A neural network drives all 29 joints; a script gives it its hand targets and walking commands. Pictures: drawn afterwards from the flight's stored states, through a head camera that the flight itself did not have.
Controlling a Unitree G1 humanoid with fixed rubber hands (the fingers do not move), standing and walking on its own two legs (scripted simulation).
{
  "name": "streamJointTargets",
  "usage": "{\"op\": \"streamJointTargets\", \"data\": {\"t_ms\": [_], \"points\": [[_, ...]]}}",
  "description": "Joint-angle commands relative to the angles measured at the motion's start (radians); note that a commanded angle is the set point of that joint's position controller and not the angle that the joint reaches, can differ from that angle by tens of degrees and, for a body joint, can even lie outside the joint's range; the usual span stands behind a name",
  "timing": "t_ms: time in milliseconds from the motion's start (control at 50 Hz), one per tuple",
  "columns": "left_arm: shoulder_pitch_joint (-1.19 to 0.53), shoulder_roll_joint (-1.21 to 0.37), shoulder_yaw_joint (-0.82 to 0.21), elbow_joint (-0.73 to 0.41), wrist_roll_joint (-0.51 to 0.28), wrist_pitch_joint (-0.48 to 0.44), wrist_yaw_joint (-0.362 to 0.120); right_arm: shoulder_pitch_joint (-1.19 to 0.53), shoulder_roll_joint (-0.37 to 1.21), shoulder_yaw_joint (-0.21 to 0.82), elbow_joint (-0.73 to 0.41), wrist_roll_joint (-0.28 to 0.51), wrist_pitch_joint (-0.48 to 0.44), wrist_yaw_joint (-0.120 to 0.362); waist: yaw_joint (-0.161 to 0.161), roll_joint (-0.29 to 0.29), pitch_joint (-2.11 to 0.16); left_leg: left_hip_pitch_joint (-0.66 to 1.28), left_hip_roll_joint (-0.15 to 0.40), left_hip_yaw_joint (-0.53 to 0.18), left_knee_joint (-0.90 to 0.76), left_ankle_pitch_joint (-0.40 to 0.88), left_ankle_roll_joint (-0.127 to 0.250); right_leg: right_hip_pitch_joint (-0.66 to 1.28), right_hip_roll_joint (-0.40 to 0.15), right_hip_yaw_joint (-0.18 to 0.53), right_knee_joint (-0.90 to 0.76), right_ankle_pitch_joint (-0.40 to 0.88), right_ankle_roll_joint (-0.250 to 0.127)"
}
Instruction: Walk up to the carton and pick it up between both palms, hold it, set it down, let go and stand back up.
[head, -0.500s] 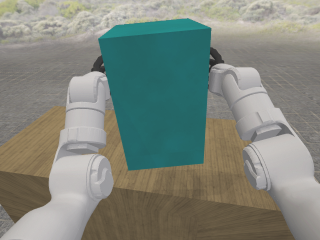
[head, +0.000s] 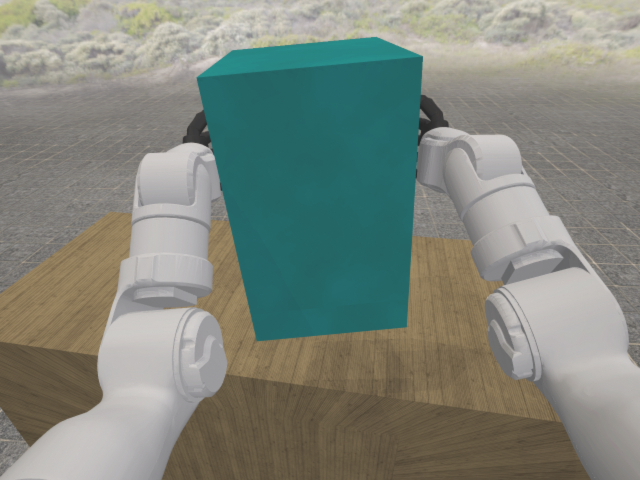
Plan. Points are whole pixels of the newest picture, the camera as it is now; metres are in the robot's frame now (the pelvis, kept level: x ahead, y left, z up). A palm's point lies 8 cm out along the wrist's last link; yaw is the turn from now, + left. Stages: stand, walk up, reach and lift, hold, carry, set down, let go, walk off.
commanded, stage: hold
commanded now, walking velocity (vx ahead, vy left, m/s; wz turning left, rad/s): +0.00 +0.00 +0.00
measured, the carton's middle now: (317, 185) +0.37 +0.00 +0.28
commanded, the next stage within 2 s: set down in 0.60 s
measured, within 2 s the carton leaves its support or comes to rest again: neither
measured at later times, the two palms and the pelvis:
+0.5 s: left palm (199, 166) +0.37 +0.13 +0.31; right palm (432, 151) +0.37 -0.14 +0.32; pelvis +0.00 +0.00 +0.00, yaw +0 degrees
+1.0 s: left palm (203, 169) +0.41 +0.14 +0.30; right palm (421, 158) +0.39 -0.13 +0.31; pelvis +0.00 +0.00 +0.00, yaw +1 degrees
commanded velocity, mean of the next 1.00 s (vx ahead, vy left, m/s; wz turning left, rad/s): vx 0.00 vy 0.00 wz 0.00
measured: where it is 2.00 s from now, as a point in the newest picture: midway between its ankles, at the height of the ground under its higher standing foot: outside the picture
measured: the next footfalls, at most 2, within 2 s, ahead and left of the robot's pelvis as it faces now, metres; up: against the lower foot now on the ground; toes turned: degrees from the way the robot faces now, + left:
none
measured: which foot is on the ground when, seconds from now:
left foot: down 0.00-1.00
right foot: down 0.00-1.00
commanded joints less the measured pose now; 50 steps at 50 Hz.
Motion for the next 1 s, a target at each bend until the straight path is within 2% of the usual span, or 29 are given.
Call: {"op": "streamJointTargets", "data": {"t_ms": [0,620,700,760,820,900,980], "points": [[-1.051,-0.674,-0.318,-0.229,-0.198,-0.138,-0.144,-1.059,0.76,0.117,-0.42,0.219,-0.04,0.154,-0.015,0.038,-0.43,0.159,-0.05,0.048,-0.048,0.264,-0.038,0.13,0.028,-0.005,-0.022,0.197,0.037],[-1.065,-0.671,-0.317,-0.223,-0.204,-0.145,-0.145,-1.077,0.762,0.111,-0.424,0.215,-0.048,0.155,-0.017,0.035,-0.43,0.16,-0.052,0.048,-0.047,0.259,-0.036,0.119,0.028,-0.006,-0.026,0.189,0.038],[-1.11,-0.645,-0.281,-0.148,-0.211,-0.2,-0.151,-1.124,0.768,0.063,-0.395,0.16,-0.096,0.163,-0.022,0.013,-0.403,0.154,-0.059,0.052,-0.059,0.199,-0.021,0.074,0.02,-0.013,-0.047,0.132,0.041],[-1.091,-0.61,-0.199,-0.017,-0.175,-0.269,-0.166,-1.099,0.749,-0.008,-0.288,0.058,-0.161,0.171,-0.026,-0.001,-0.353,0.152,-0.059,0.057,-0.092,0.118,-0.011,0.067,0.006,-0.018,-0.067,0.076,0.034],[-1.024,-0.583,-0.142,0.066,-0.117,-0.321,-0.184,-1.03,0.714,-0.042,-0.189,-0.016,-0.224,0.173,-0.028,0.011,-0.336,0.169,-0.055,0.062,-0.114,0.125,-0.023,0.125,-0.001,-0.023,-0.066,0.104,0.025],[-0.963,-0.587,-0.166,0.067,-0.094,-0.358,-0.192,-0.973,0.695,-0.019,-0.159,-0.029,-0.284,0.168,-0.045,0.025,-0.336,0.218,-0.053,0.072,-0.107,0.222,-0.043,0.167,0.003,-0.036,-0.061,0.179,0.027],[-0.96,-0.631,-0.239,0.003,-0.123,-0.388,-0.184,-0.969,0.71,0.023,-0.228,-0.016,-0.334,0.167,-0.067,0.046,-0.367,0.269,-0.053,0.078,-0.083,0.307,-0.053,0.174,0.008,-0.05,-0.06,0.234,0.029]]}}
